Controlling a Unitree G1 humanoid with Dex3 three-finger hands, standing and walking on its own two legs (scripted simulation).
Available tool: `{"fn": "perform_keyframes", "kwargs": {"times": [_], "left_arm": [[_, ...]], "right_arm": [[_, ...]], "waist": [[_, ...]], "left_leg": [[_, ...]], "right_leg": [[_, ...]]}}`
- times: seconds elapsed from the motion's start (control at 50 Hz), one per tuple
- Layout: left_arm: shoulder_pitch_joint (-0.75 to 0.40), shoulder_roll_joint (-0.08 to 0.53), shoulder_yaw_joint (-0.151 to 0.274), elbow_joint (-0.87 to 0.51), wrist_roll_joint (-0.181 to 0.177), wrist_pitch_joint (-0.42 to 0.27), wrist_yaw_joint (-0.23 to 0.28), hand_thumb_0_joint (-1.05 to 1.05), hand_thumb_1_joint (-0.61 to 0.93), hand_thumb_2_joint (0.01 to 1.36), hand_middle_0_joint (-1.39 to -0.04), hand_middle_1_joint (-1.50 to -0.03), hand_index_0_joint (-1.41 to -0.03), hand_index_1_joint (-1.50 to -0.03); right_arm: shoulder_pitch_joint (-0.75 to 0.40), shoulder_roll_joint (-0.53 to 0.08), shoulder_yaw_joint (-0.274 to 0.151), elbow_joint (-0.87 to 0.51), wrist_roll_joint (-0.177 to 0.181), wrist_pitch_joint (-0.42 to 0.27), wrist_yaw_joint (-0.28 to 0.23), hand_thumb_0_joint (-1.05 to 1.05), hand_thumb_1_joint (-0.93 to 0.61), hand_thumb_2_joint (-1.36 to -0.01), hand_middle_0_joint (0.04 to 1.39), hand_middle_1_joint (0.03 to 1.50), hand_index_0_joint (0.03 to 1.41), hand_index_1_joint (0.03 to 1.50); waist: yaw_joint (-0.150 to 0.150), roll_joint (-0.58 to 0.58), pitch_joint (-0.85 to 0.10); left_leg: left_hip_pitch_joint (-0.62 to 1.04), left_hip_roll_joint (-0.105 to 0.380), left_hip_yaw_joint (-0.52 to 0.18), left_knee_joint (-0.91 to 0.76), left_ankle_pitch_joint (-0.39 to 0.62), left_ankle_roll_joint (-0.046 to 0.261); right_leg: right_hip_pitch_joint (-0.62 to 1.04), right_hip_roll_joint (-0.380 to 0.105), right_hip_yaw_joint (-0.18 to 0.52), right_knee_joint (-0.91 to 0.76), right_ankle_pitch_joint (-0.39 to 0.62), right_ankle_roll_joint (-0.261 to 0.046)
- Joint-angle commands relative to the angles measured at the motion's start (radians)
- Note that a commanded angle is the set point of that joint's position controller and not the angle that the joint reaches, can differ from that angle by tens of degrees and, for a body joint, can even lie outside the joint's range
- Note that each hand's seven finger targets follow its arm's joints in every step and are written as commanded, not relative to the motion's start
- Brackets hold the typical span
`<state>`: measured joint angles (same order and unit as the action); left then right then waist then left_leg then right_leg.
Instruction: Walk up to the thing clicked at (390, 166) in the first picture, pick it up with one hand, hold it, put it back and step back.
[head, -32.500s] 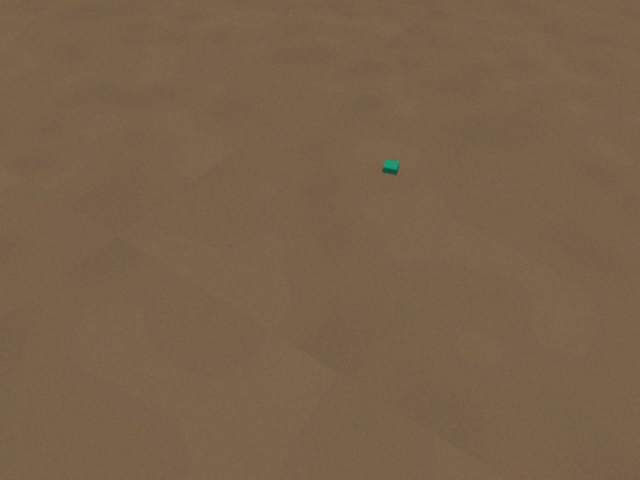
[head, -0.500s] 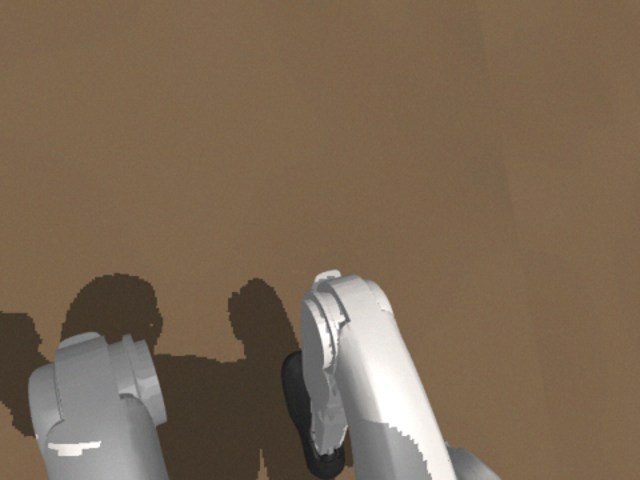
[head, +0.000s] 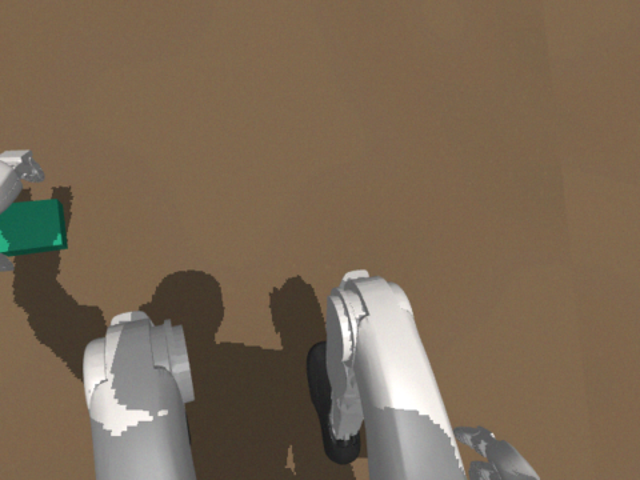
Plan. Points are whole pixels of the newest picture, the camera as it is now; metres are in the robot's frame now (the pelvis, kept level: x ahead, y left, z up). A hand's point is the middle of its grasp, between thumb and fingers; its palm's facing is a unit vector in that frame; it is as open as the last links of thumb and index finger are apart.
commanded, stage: withdraw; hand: left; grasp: from above
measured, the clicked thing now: (33, 227) +0.49 +0.32 -0.32
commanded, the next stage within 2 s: home in 0.14 s
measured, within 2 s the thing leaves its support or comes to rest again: neither
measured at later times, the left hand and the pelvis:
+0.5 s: hand out of the picture +0.49 +0.35 -0.13, palm faces -0.41 -0.15 -0.90, open 11.6 cm; pelvis +0.02 +0.01 +0.01, yaw +0 degrees
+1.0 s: hand out of the picture +0.29 +0.26 +0.09, palm faces -0.11 -0.82 -0.55, open 7.5 cm; pelvis +0.01 +0.00 +0.19, yaw +5 degrees
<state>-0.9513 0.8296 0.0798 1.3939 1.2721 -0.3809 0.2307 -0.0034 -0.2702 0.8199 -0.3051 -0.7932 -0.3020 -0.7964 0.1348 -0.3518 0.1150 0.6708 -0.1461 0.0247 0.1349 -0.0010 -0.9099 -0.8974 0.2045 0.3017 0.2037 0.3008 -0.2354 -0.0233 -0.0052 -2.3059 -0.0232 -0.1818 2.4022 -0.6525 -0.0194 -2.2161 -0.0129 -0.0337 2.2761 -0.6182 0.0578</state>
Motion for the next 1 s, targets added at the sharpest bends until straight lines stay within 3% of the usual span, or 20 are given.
{"fn": "perform_keyframes", "kwargs": {"times": [0.0,0.06,0.14,0.2,0.22,0.24,0.28,0.32,0.38,0.44,0.46,0.5,0.54,0.58,0.62,0.72,0.84,0.9,0.96,0.98], "left_arm": [[-0.439,0.28,0.056,-0.096,0.062,-0.033,0.188,0.0,-0.268,0.801,-0.278,-0.788,-0.285,-0.781],[-0.463,0.329,0.089,-0.125,0.093,0.002,0.272,0.0,-0.245,0.782,-0.298,-0.763,-0.304,-0.757],[-0.505,0.343,0.105,-0.095,0.094,0.096,0.315,0.0,-0.21,0.751,-0.335,-0.718,-0.338,-0.714],[-0.46,0.295,0.067,0.012,0.073,0.154,0.289,0.0,-0.21,0.75,-0.324,-0.73,-0.332,-0.721],[-0.449,0.291,0.065,0.021,0.057,0.169,0.274,0.0,-0.13,0.83,-0.253,-0.672,-0.252,-0.695],[-0.428,0.285,0.059,0.029,0.047,0.185,0.253,0.0,-0.21,0.77,-0.285,-0.752,-0.304,-0.77],[-0.407,0.284,0.059,-0.009,0.022,0.207,0.206,0.0,-0.119,0.892,-0.237,-0.616,-0.215,-0.636],[-0.383,0.3,0.076,-0.069,-0.02,0.22,0.149,0.0,0.006,0.885,-0.23,-0.571,-0.211,-0.588],[-0.264,0.284,0.107,-0.144,-0.097,0.235,0.058,0.0,0.17,0.829,-0.21,-0.472,-0.197,-0.484],[-0.159,0.259,0.13,-0.34,-0.176,0.243,-0.033,0.0,0.333,0.739,-0.181,-0.335,-0.175,-0.34],[-0.113,0.255,0.159,-0.453,-0.221,0.243,-0.059,0.0,0.377,0.696,-0.17,-0.296,-0.166,-0.299],[0.004,0.192,0.156,-0.619,-0.328,0.264,-0.105,0.0,0.532,0.716,-0.167,-0.249,-0.167,-0.249],[0.104,0.108,0.134,-0.742,-0.432,0.291,-0.149,0.0,0.692,0.808,-0.184,-0.274,-0.183,-0.274],[0.178,0.087,0.148,-0.826,-0.526,0.317,-0.182,0.0,0.852,0.898,-0.2,-0.299,-0.199,-0.299],[0.208,0.062,0.141,-0.949,-0.592,0.332,-0.208,0.0,0.9,0.9,-0.2,-0.299,-0.2,-0.299],[0.38,-0.082,0.073,-1.093,-0.738,0.372,-0.229,0.0,0.9,0.9,-0.2,-0.3,-0.2,-0.3],[0.555,-0.175,0.05,-1.19,-0.885,0.473,-0.205,0.0,0.9,0.9,-0.2,-0.299,-0.2,-0.299],[0.63,-0.205,0.055,-1.287,-0.957,0.52,-0.193,0.0,0.9,0.9,-0.2,-0.3,-0.2,-0.3],[0.725,-0.272,0.028,-1.305,-1.038,0.57,-0.183,0.0,0.9,0.9,-0.2,-0.3,-0.2,-0.3],[0.74,-0.262,0.046,-1.331,-1.062,0.584,-0.179,0.0,0.9,0.9,-0.2,-0.3,-0.2,-0.3]], "right_arm": [[0.171,-0.213,-0.067,-0.003,-0.026,-0.013,-0.013,0.0,-0.895,-0.895,0.2,0.3,0.2,0.3],[0.178,-0.229,-0.084,0.01,-0.039,-0.027,-0.017,0.0,-0.894,-0.895,0.2,0.3,0.2,0.3],[0.187,-0.23,-0.108,0.033,-0.036,-0.054,-0.013,0.0,-0.897,-0.896,0.2,0.3,0.2,0.3],[0.206,-0.221,-0.101,0.045,-0.029,-0.069,-0.005,0.0,-0.895,-0.894,0.2,0.299,0.2,0.299],[0.211,-0.221,-0.103,0.045,-0.026,-0.073,-0.004,0.0,-0.884,-0.895,0.199,0.299,0.199,0.3],[0.22,-0.218,-0.104,0.044,-0.022,-0.078,0.0,0.0,-0.889,-0.89,0.2,0.299,0.2,0.299],[0.24,-0.214,-0.11,0.031,-0.016,-0.084,0.003,0.0,-0.886,-0.895,0.199,0.299,0.199,0.299],[0.262,-0.219,-0.121,0.021,-0.004,-0.084,0.011,0.0,-0.888,-0.896,0.199,0.299,0.199,0.299],[0.274,-0.223,-0.142,-0.009,0.016,-0.072,0.019,0.0,-0.892,-0.897,0.199,0.299,0.199,0.299],[0.289,-0.214,-0.167,-0.026,0.046,-0.046,0.02,0.0,-0.897,-0.899,0.2,0.3,0.2,0.3],[0.292,-0.22,-0.184,-0.04,0.057,-0.037,0.019,0.0,-0.898,-0.899,0.2,0.3,0.2,0.3],[0.27,-0.205,-0.192,-0.064,0.077,-0.019,0.01,0.0,-0.899,-0.9,0.2,0.3,0.2,0.3],[0.252,-0.191,-0.193,-0.082,0.092,-0.008,-0.002,0.0,-0.9,-0.9,0.2,0.3,0.2,0.3],[0.231,-0.178,-0.2,-0.092,0.105,-0.001,-0.02,0.0,-0.9,-0.9,0.2,0.3,0.2,0.3],[0.206,-0.17,-0.211,-0.104,0.115,-0.002,-0.036,0.0,-0.9,-0.9,0.2,0.3,0.2,0.3],[0.124,-0.136,-0.219,-0.138,0.14,-0.02,-0.074,0.0,-0.9,-0.9,0.2,0.3,0.2,0.3],[0.044,-0.11,-0.206,-0.18,0.162,-0.058,-0.114,0.0,-0.9,-0.9,0.2,0.3,0.2,0.3],[0.011,-0.095,-0.198,-0.208,0.171,-0.081,-0.133,0.0,-0.9,-0.9,0.2,0.3,0.2,0.3],[-0.015,-0.068,-0.176,-0.23,0.179,-0.1,-0.151,0.0,-0.9,-0.9,0.2,0.3,0.2,0.3],[-0.021,-0.066,-0.174,-0.236,0.181,-0.106,-0.158,0.0,-0.9,-0.9,0.2,0.3,0.2,0.3]], "waist": [[-0.048,0.393,-0.653],[-0.037,0.469,-0.717],[-0.039,0.515,-0.735],[-0.052,0.446,-0.696],[-0.052,0.423,-0.694],[-0.048,0.416,-0.685],[-0.038,0.402,-0.741],[-0.024,0.397,-0.771],[0.021,0.394,-0.83],[0.074,0.43,-0.898],[0.097,0.434,-0.946],[0.113,0.381,-0.978],[0.097,0.279,-0.92],[0.101,0.219,-0.856],[0.119,0.226,-0.854],[0.137,0.244,-0.756],[0.151,0.227,-0.65],[0.158,0.215,-0.653],[0.14,0.168,-0.568],[0.149,0.176,-0.569]], "left_leg": [[0.538,-0.002,0.124,-0.257,0.071,0.024],[0.573,-0.002,0.13,-0.258,0.068,0.02],[0.585,0.004,0.127,-0.265,0.079,0.018],[0.52,-0.001,0.129,-0.245,0.097,0.029],[0.506,-0.002,0.128,-0.242,0.102,0.032],[0.5,-0.006,0.128,-0.247,0.104,0.034],[0.531,-0.007,0.129,-0.25,0.15,0.036],[0.558,-0.007,0.123,-0.266,0.192,0.034],[0.611,-0.006,0.115,-0.302,0.261,0.025],[0.691,-0.007,0.119,-0.353,0.311,0.014],[0.726,-0.009,0.119,-0.372,0.333,0.012],[0.743,-0.003,0.127,-0.406,0.322,0.022],[0.718,-0.002,0.122,-0.445,0.288,0.037],[0.692,0.001,0.111,-0.491,0.226,0.047],[0.731,0.009,0.092,-0.543,0.17,0.043],[0.851,0.03,0.062,-0.692,0.071,0.034],[0.968,0.042,0.055,-0.865,-0.016,0.031],[1.035,0.039,0.057,-0.924,-0.025,0.032],[1.059,0.034,0.069,-0.989,-0.048,0.038],[1.083,0.033,0.07,-1.011,-0.049,0.038]], "right_leg": [[0.222,0.043,-0.137,-0.171,0.081,-0.096],[0.196,0.039,-0.143,-0.148,0.085,-0.095],[0.141,0.028,-0.14,-0.122,0.105,-0.097],[0.147,0.029,-0.134,-0.132,0.131,-0.096],[0.148,0.029,-0.133,-0.133,0.135,-0.094],[0.16,0.027,-0.129,-0.139,0.138,-0.094],[0.229,0.027,-0.124,-0.15,0.173,-0.094],[0.272,0.023,-0.121,-0.153,0.198,-0.091],[0.33,0.017,-0.118,-0.166,0.235,-0.094],[0.379,0.016,-0.106,-0.2,0.25,-0.105],[0.41,0.013,-0.101,-0.217,0.267,-0.104],[0.476,0.017,-0.09,-0.268,0.269,-0.098],[0.523,0.022,-0.082,-0.331,0.266,-0.087],[0.537,0.023,-0.072,-0.383,0.231,-0.084],[0.533,0.021,-0.067,-0.414,0.182,-0.089],[0.557,0.012,-0.055,-0.508,0.115,-0.086],[0.684,0.009,-0.047,-0.663,0.053,-0.08],[0.768,0.01,-0.035,-0.74,0.042,-0.08],[0.855,0.009,-0.018,-0.838,0.013,-0.077],[0.888,0.009,-0.013,-0.862,0.012,-0.077]]}}
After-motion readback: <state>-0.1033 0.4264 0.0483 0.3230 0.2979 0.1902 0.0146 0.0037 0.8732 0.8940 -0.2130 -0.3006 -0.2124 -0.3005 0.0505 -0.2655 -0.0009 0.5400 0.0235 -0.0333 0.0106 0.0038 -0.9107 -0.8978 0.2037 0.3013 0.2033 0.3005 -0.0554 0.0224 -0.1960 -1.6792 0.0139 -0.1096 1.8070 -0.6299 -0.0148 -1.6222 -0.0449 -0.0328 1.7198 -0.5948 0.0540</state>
